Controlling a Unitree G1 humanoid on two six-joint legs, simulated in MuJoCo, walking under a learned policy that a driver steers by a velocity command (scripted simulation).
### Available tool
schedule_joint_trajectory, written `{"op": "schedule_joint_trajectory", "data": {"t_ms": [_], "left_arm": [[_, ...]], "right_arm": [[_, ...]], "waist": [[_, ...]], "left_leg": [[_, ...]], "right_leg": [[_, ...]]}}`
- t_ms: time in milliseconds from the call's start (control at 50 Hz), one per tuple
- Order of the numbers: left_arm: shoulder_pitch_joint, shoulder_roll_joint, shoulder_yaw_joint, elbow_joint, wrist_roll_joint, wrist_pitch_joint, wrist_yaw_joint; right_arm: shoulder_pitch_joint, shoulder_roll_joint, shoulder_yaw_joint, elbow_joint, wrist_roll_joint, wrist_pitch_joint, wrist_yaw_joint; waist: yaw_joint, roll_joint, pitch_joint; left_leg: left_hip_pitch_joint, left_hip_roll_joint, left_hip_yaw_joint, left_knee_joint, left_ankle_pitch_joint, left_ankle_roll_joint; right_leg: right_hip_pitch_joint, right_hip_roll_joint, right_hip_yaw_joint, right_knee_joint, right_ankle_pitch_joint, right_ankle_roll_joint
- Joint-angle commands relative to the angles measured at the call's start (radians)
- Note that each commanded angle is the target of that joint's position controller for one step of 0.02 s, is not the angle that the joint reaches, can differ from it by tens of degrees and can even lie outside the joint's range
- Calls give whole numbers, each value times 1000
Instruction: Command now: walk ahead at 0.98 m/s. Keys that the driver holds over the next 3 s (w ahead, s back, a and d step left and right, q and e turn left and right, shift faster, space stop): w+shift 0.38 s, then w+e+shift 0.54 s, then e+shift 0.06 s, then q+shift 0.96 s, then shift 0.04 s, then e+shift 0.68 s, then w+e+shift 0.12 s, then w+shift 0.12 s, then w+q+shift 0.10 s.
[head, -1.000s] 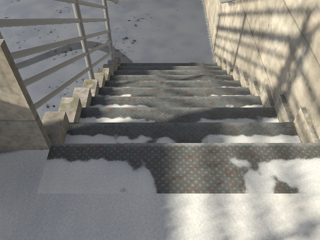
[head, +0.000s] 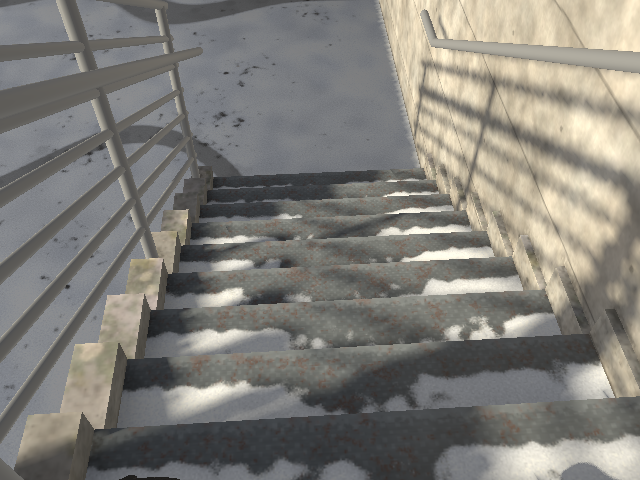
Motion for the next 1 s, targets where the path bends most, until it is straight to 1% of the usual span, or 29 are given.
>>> {"op": "schedule_joint_trajectory", "data": {"t_ms": [20,80,120,140,160,200,260,320,340,380,440,520,560,580,600,640,660,700,740,760,820,840,860,880,900,920,960,980,1000], "left_arm": [[-113,37,-6,-85,-16,-12,-8],[275,151,48,49,-5,-27,29],[616,240,96,113,-7,-6,61],[550,273,99,116,0,-4,59],[480,228,83,72,18,-14,45],[357,149,78,61,-6,-25,46],[320,85,46,78,-20,-60,41],[378,169,57,107,-28,-72,45],[419,206,62,118,-10,-75,42],[430,173,49,126,-58,-108,64],[422,172,40,125,-52,-99,71],[409,177,44,125,3,-46,108],[229,210,70,111,-45,-19,113],[229,93,52,88,-33,9,131],[468,58,47,29,-71,-10,126],[462,66,53,145,18,18,126],[408,105,66,149,24,19,109],[246,33,34,56,45,28,68],[291,63,45,111,40,31,46],[230,71,48,101,0,26,27],[147,26,15,73,-24,19,4],[471,131,63,171,-11,40,39],[780,232,107,267,-9,62,67],[948,297,133,277,-15,64,75],[755,313,123,273,-40,57,71],[604,255,84,229,-64,40,81],[485,116,44,185,-47,36,68],[313,163,44,131,-56,32,84],[303,245,63,114,-4,19,99]], "right_arm": [[-31,-164,-18,-71,5,-27,-11],[-155,-233,-26,-109,-21,-9,-37],[-299,-278,-48,-127,-18,18,-54],[-169,-63,-10,-147,-46,12,-48],[-46,-48,0,-171,28,5,-52],[-209,-149,-22,-203,-1,9,-46],[-259,-106,-34,-207,-28,93,-28],[-337,-75,-20,-240,-69,131,2],[-293,-80,-26,-208,-63,132,8],[-516,-158,-45,-285,-49,101,12],[-523,-117,-26,-250,-34,89,49],[-202,-190,-55,-140,-59,107,9],[245,-249,-81,-27,-90,89,-27],[103,-240,-67,-66,-84,64,0],[12,-250,-38,-95,-80,20,24],[-40,-181,-53,-86,-46,2,12],[-103,-141,-39,-116,-34,-7,3],[-195,-180,-43,-85,0,-35,-28],[-207,-137,-25,-75,-8,-51,-39],[-172,-121,-15,-76,-15,-54,-43],[-187,-157,-9,-46,-3,-27,-55],[-352,-237,-21,-78,-22,-25,-57],[-442,-267,-37,-108,-3,-19,-54],[-634,-246,-38,-139,-27,-5,-60],[-602,-118,-13,-180,-30,6,-74],[-291,-107,12,-250,-43,9,-72],[-219,-182,-16,-148,-103,33,-69],[-258,-128,4,-202,-102,47,-66],[-203,-89,8,-204,-101,69,-74]], "waist": [[47,55,155],[236,170,-103],[459,100,-163],[248,-223,-198],[166,-207,-295],[137,-13,-74],[35,42,79],[29,-28,66],[36,-39,22],[61,83,60],[80,-21,39],[-29,-21,-18],[-320,128,-56],[-239,205,121],[43,235,36],[50,87,27],[72,4,17],[129,145,139],[152,67,146],[128,20,129],[124,121,120],[301,191,-61],[462,71,-143],[632,-129,-78],[452,-319,123],[156,-199,39],[59,257,142],[-48,252,138],[-56,53,122]], "left_leg": [[-303,235,-62,-170,690,19],[-209,261,30,303,1396,-34],[-388,166,6,1060,1024,6],[-671,35,-88,1375,-209,23],[-896,16,-221,1534,-234,17],[-885,139,-226,1313,-40,13],[-717,206,-294,1038,1,-39],[-674,206,-163,808,183,-69],[-655,194,-122,868,294,-53],[-684,185,-149,526,704,-37],[-352,165,-66,478,934,-50],[-110,110,0,499,772,-59],[193,195,-45,199,880,-25],[65,317,-181,140,1023,-14],[309,478,-301,500,1412,-71],[144,474,-299,494,971,-67],[-2,388,-244,412,776,-101],[-451,383,-133,404,732,-49],[-528,401,-161,528,532,-66],[-495,337,-79,520,453,-94],[-710,286,108,647,380,-105],[-725,345,111,959,663,-96],[-861,307,150,1404,907,-121],[-1078,167,135,2015,156,-149],[-1174,69,71,2140,-494,-133],[-1224,159,-86,1753,-310,-123],[-1150,205,-155,1492,-212,-107],[-940,160,-127,1186,-147,-168],[-833,171,-103,1127,-61,-192]], "right_leg": [[324,87,-73,-173,133,-11],[735,222,-87,50,4,-79],[973,105,111,-243,-442,-153],[1175,-122,317,-97,-172,-154],[1270,-276,711,-239,-67,-304],[904,-219,587,-448,-339,-269],[486,-122,367,-413,-276,-196],[413,-64,226,-436,-113,-176],[446,-65,207,-392,-71,-177],[437,27,136,-334,-379,-92],[284,57,116,-275,-504,-73],[385,42,96,283,-191,-38],[207,143,103,1152,-234,-3],[6,295,128,1455,-955,-29],[-266,184,277,1105,-826,-65],[-299,99,229,989,-637,-69],[-241,74,183,883,-472,-64],[74,43,95,375,-144,-19],[138,60,70,391,69,-11],[120,83,19,226,264,-28],[667,166,-163,-6,434,-57],[938,187,-225,237,396,-109],[1222,181,-139,188,210,-181],[1330,76,11,-18,273,-313],[1082,31,142,-116,524,-249],[1098,-46,430,-115,659,-288],[761,-59,562,-101,255,-245],[409,-16,564,-176,292,-255],[287,-129,682,-191,544,-328]]}}
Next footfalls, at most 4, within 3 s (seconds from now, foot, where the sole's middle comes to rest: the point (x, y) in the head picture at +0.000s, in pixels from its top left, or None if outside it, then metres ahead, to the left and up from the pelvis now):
0.12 right None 0.31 -0.09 -0.77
0.56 left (253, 474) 0.57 0.15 -0.93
0.88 right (310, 384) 0.87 0.00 -1.10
1.18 left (298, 328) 1.16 0.03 -1.26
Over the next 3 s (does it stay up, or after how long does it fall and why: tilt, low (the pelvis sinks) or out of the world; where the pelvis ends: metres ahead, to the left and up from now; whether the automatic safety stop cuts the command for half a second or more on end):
stays up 1.18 -0.12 -0.51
